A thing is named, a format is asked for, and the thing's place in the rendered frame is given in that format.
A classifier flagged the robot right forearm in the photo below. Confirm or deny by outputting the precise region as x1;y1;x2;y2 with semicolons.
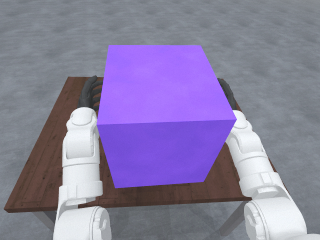
225;110;307;233

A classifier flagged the carton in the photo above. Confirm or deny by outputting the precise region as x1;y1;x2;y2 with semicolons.
96;45;237;188

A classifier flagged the right robot hand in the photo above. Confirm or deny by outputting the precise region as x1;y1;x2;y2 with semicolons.
217;78;237;111

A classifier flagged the left robot upper arm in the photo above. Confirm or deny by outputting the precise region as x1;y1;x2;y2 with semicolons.
54;206;112;240

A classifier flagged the table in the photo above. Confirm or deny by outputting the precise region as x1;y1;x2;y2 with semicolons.
4;76;290;237

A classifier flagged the robot left forearm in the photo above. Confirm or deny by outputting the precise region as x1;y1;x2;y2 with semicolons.
53;107;103;240

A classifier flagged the right robot upper arm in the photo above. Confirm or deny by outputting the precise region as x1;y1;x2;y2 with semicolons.
244;196;320;240

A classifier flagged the left robot hand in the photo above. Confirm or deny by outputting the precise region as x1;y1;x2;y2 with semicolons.
77;75;103;112

